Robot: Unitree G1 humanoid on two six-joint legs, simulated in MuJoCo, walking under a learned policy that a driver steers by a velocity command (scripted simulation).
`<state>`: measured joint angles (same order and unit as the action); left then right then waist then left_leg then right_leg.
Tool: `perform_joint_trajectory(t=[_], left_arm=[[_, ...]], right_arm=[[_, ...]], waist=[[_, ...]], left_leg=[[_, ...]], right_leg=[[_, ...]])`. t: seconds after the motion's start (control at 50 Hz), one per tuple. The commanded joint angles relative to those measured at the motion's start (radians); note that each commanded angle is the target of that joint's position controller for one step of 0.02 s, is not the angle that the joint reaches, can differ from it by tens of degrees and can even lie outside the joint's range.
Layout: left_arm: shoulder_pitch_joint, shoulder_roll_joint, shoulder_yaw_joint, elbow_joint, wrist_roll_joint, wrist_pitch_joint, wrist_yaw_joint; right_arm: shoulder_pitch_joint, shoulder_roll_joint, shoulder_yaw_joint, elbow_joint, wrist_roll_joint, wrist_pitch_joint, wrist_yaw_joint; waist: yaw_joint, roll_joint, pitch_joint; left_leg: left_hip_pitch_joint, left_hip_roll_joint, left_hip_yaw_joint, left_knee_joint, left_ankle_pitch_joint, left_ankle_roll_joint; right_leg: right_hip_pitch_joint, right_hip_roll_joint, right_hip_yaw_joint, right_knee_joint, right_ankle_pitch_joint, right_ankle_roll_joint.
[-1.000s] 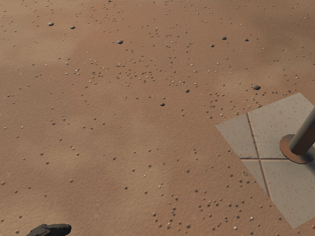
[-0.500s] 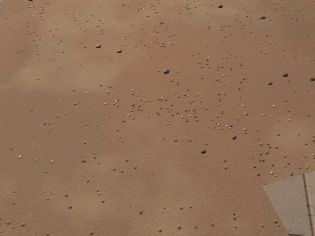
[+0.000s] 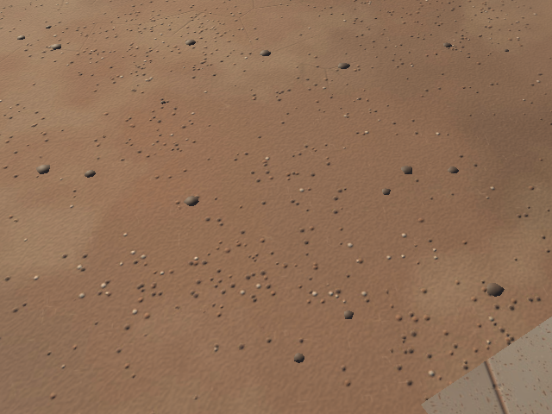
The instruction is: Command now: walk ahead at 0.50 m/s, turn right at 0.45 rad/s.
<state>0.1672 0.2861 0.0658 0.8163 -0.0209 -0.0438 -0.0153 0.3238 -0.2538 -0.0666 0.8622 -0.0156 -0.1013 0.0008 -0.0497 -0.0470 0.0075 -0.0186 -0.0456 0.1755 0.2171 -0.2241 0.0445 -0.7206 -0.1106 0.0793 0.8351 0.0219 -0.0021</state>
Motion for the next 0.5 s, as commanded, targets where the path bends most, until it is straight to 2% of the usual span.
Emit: perform_joint_trajectory(t=[0.02,0.08,0.12,0.14,0.16,0.18,0.2,0.22,0.24,0.26,0.28,0.3,0.32,0.34,0.38,0.44,0.5], left_arm=[[-0.105,0.016,-0.007,-0.094,0.004,-0.012,-0.019],[-0.173,0.019,-0.008,-0.146,0.001,-0.011,-0.038],[-0.168,0.036,0.0,-0.17,-0.001,-0.009,-0.05],[-0.138,0.054,0.009,-0.173,-0.001,-0.007,-0.052],[-0.066,0.08,0.024,-0.164,-0.003,-0.004,-0.052],[0.074,0.125,0.051,-0.134,-0.005,-0.003,-0.046],[0.241,0.202,0.087,-0.094,-0.003,0.004,-0.027],[0.25,0.32,0.108,-0.09,-0.01,0.003,-0.014],[0.285,0.262,0.086,-0.12,0.0,-0.009,-0.015],[0.257,0.2,0.069,-0.115,0.01,-0.018,-0.016],[0.194,0.167,0.06,-0.122,0.003,-0.024,-0.015],[0.118,0.131,0.049,-0.138,0.002,-0.024,-0.014],[0.072,0.106,0.039,-0.158,0.013,-0.025,-0.01],[0.054,0.104,0.037,-0.17,0.018,-0.024,-0.008],[0.057,0.115,0.039,-0.169,0.014,-0.029,0.001],[0.101,0.133,0.041,-0.144,0.011,-0.031,0.017],[0.147,0.137,0.039,-0.122,0.007,-0.028,0.021]], right_arm=[[-0.029,-0.16,-0.036,-0.052,0.009,-0.007,-0.013],[0.011,-0.177,-0.044,-0.029,0.022,0.018,-0.017],[-0.005,-0.196,-0.05,-0.03,0.029,0.035,-0.022],[-0.017,-0.213,-0.054,-0.035,0.031,0.042,-0.027],[-0.028,-0.226,-0.057,-0.04,0.032,0.051,-0.032],[-0.048,-0.231,-0.056,-0.045,0.035,0.058,-0.036],[-0.046,-0.215,-0.047,-0.059,0.028,0.053,-0.041],[0.057,-0.055,0.002,-0.111,-0.012,0.024,-0.021],[-0.019,-0.105,0.003,-0.127,0.022,-0.023,-0.004],[-0.128,-0.157,-0.012,-0.157,0.061,-0.046,0.007],[-0.152,-0.148,-0.006,-0.165,0.056,-0.057,0.005],[-0.157,-0.151,-0.011,-0.154,0.029,-0.056,-0.003],[-0.139,-0.166,-0.021,-0.151,0.015,-0.044,-0.005],[-0.123,-0.164,-0.024,-0.152,0.011,-0.03,-0.004],[-0.103,-0.132,-0.018,-0.148,0.006,-0.007,-0.004],[-0.191,-0.094,-0.001,-0.171,0.001,0.002,-0.004],[-0.293,-0.076,0.009,-0.19,0.011,-0.005,0.008]], waist=[[-0.013,0.08,0.067],[-0.031,0.082,0.085],[-0.005,0.106,0.065],[0.02,0.13,0.031],[0.065,0.15,-0.018],[0.146,0.14,-0.09],[0.222,0.076,-0.182],[0.111,-0.207,-0.261],[0.165,-0.122,-0.417],[0.189,-0.064,-0.288],[0.148,0.004,-0.188],[0.101,0.048,-0.115],[0.062,0.032,-0.091],[0.04,0.026,-0.078],[0.025,0.024,-0.062],[0.056,0.004,-0.029],[0.108,-0.02,-0.014]], left_leg=[[-0.034,0.287,-0.045,-0.095,0.326,0.118],[0.094,0.327,-0.022,-0.037,0.405,0.108],[0.139,0.34,0.004,0.044,0.615,0.088],[0.15,0.339,0.018,0.115,0.792,0.075],[0.146,0.332,0.031,0.229,0.945,0.062],[0.091,0.302,0.054,0.416,0.978,0.036],[-0.117,0.261,0.057,0.691,0.755,-0.008],[-0.6,0.067,0.003,1.065,-0.212,-0.075],[-0.742,0.002,-0.244,1.212,-0.381,-0.067],[-0.83,0.06,-0.278,1.204,-0.293,-0.04],[-0.812,0.104,-0.27,1.116,-0.204,-0.024],[-0.746,0.137,-0.263,1.025,-0.159,-0.03],[-0.665,0.159,-0.267,0.974,-0.129,-0.037],[-0.62,0.163,-0.265,0.938,-0.114,-0.047],[-0.595,0.168,-0.237,0.852,-0.073,-0.076],[-0.591,0.159,-0.212,0.649,0.123,-0.102],[-0.528,0.12,-0.193,0.439,0.329,-0.095]], right_leg=[[0.019,0.001,-0.052,-0.118,0.079,-0.013],[-0.03,0.014,-0.09,-0.181,-0.016,-0.04],[0.021,0.049,-0.135,-0.202,-0.114,-0.071],[0.089,0.085,-0.169,-0.198,-0.169,-0.09],[0.194,0.126,-0.196,-0.195,-0.216,-0.113],[0.389,0.169,-0.206,-0.253,-0.18,-0.146],[0.695,0.124,-0.082,-0.295,-0.134,-0.196],[1.072,-0.145,0.451,-0.334,-0.2,-0.378],[1.172,-0.236,0.771,-0.502,-0.307,-0.451],[1.101,-0.204,0.623,-0.525,-0.255,-0.388],[0.951,-0.16,0.492,-0.523,-0.184,-0.349],[0.792,-0.12,0.393,-0.534,-0.085,-0.32],[0.681,-0.094,0.334,-0.556,0.001,-0.312],[0.617,-0.077,0.313,-0.58,0.03,-0.311],[0.539,-0.064,0.239,-0.605,0.117,-0.311],[0.491,-0.018,0.133,-0.625,0.153,-0.272],[0.487,0.013,0.086,-0.62,0.045,-0.224]])
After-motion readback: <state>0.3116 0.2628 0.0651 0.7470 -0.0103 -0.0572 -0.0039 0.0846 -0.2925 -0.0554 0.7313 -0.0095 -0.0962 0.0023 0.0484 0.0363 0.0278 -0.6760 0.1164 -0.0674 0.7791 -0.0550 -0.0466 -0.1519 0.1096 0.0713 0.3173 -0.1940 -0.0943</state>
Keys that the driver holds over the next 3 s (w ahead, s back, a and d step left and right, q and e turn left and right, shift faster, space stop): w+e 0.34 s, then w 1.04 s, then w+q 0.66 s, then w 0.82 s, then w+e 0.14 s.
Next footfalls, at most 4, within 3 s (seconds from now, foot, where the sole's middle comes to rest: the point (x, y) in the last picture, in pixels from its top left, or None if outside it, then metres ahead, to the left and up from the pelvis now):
0.20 right None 0.27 -0.14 -0.78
0.70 left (277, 370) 0.61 -0.01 -0.78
1.22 right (388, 295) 0.81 -0.33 -0.78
1.78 left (318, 202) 1.16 -0.17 -0.78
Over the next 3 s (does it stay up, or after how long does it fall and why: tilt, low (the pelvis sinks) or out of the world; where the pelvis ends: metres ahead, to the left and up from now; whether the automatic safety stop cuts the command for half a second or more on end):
stays up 1.65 -0.19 0.00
